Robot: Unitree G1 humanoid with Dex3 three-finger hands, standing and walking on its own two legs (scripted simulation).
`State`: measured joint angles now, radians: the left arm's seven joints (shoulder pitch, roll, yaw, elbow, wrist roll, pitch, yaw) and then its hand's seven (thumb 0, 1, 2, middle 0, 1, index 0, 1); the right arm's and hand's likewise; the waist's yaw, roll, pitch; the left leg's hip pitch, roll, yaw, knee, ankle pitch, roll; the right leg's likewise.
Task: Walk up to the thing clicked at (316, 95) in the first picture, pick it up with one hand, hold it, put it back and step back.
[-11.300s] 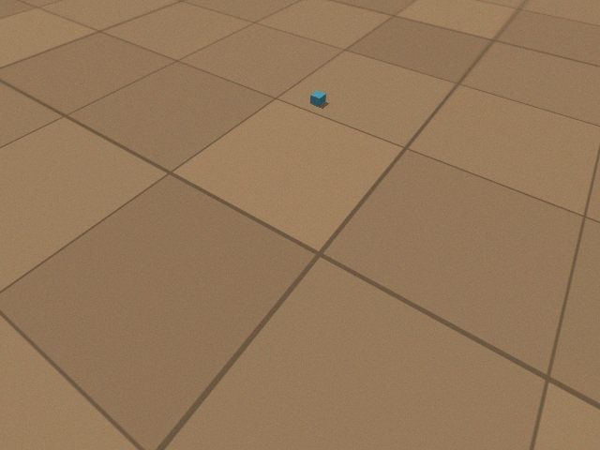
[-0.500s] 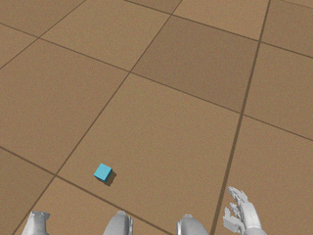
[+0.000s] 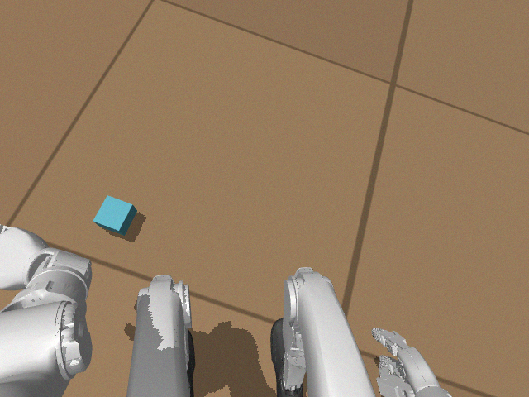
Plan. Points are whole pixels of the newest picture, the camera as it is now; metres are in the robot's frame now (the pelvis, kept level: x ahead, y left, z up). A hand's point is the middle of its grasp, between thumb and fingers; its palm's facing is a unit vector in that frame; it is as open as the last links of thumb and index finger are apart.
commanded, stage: rise first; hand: left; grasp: from above
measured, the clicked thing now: (116, 215) +0.50 +0.32 -0.46
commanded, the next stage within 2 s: none
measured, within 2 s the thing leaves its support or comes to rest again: neither
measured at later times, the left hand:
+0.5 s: hand (75, 235) +0.41 +0.33 -0.27, palm faces -0.06 -0.44 -0.89, open 13.6 cm
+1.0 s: hand (84, 226) +0.44 +0.34 -0.32, palm faces -0.06 -0.45 -0.89, open 13.6 cm
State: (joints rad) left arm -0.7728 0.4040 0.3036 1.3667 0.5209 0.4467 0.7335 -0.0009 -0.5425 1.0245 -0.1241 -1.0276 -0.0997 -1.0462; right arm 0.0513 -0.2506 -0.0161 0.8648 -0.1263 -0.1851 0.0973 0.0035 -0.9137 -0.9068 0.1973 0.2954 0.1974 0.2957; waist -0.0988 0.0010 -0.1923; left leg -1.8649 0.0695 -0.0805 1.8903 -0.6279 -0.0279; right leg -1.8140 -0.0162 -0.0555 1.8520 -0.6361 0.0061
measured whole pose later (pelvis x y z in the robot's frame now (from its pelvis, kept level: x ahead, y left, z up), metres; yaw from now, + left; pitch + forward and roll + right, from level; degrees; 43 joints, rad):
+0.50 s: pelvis -0.01 +0.01 -0.12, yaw -3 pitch +35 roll -6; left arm -1.12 0.67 0.45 1.65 0.62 0.44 0.66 0.00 -0.44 0.94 -0.09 -1.11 -0.13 -1.06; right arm 0.14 -0.28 0.02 0.92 -0.12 -0.26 0.28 0.00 -0.92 -0.91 0.20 0.29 0.20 0.30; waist -0.19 0.03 -0.07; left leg -2.25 0.07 -0.10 2.28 -0.65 0.00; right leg -2.19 0.00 -0.04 2.22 -0.64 0.04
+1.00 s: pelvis -0.01 +0.01 -0.16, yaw -6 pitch +33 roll -8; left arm -1.18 0.82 0.51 1.68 0.68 0.43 0.62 0.00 -0.45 0.93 -0.08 -1.13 -0.13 -1.08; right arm 0.14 -0.33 0.08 0.86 -0.15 -0.26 0.31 0.00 -0.92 -0.91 0.19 0.29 0.19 0.29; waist -0.23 0.00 0.04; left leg -2.34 0.07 -0.16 2.42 -0.68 -0.01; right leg -2.26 0.02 -0.08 2.33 -0.66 0.04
